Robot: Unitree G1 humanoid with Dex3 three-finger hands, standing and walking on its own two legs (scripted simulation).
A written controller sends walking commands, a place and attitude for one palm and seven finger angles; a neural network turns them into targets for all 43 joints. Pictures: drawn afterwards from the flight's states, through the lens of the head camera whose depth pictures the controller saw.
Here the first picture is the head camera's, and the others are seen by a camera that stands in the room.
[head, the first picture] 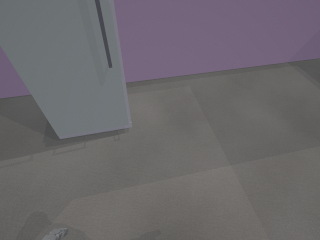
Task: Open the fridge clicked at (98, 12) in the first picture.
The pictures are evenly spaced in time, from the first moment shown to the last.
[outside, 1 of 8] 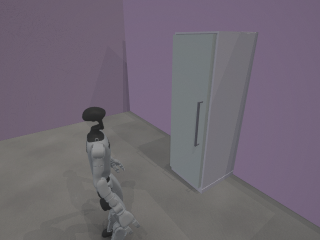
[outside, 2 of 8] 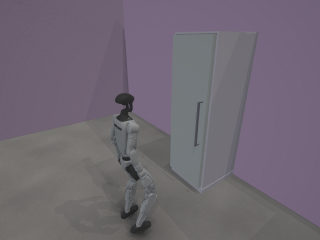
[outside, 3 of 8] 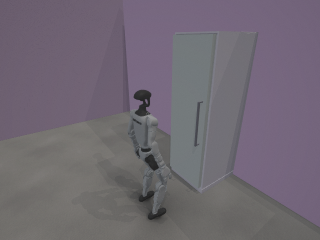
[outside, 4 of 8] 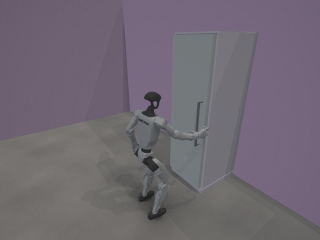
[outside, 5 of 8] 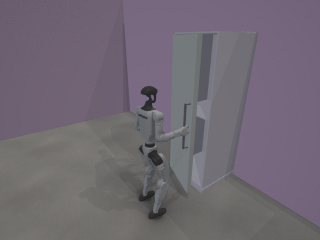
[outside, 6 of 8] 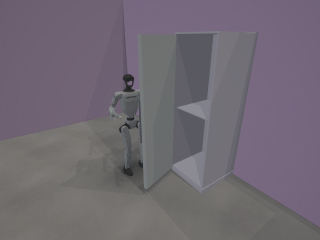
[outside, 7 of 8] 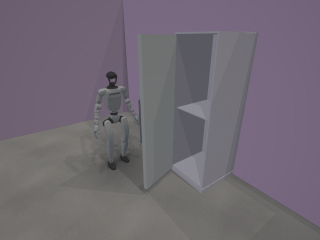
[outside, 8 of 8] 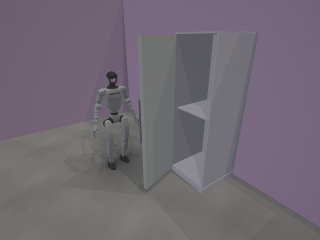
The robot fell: no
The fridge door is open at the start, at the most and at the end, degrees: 0 79 73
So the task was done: yes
